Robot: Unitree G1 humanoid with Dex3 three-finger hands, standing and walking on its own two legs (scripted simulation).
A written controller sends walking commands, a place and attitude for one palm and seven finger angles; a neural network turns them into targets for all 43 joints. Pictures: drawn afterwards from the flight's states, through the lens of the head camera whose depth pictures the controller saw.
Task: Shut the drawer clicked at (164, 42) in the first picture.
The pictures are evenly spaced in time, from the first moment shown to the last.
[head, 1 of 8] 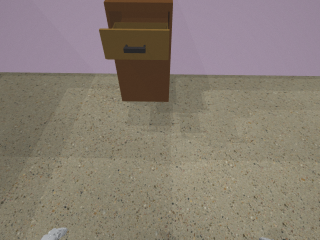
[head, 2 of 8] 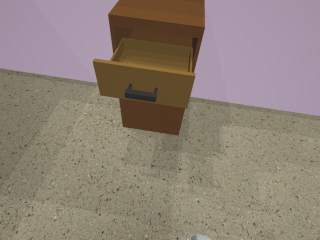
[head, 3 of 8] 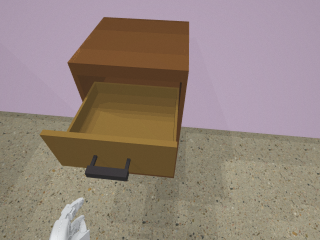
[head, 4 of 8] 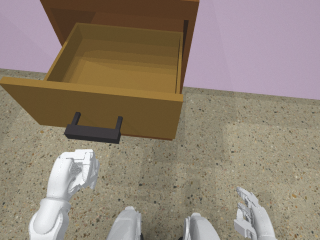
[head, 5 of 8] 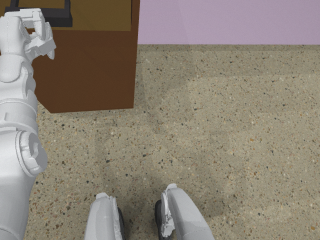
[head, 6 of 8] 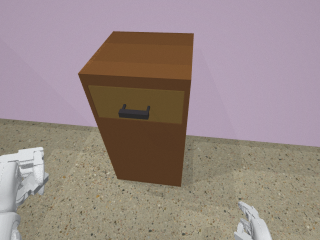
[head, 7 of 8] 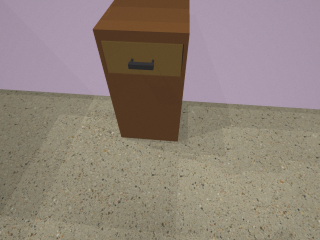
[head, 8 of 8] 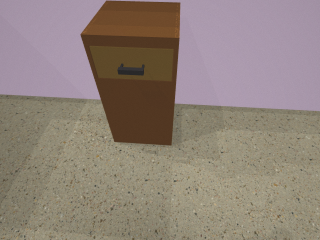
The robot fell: no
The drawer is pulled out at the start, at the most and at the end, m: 0.29 0.29 0.00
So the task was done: yes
